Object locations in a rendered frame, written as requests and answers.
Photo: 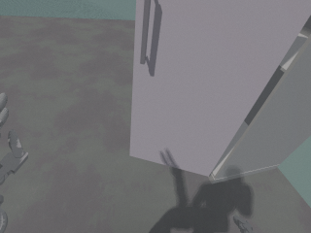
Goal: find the fridge door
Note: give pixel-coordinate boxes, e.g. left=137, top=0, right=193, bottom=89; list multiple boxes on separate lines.
left=129, top=0, right=311, bottom=177

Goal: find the left robot hand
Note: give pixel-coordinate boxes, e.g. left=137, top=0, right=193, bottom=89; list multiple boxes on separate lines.
left=0, top=92, right=28, bottom=185

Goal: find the handle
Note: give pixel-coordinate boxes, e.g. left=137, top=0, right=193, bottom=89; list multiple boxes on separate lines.
left=140, top=0, right=151, bottom=65

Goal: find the right robot hand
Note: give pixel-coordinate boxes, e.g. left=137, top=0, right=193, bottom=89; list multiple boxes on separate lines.
left=233, top=216, right=255, bottom=233

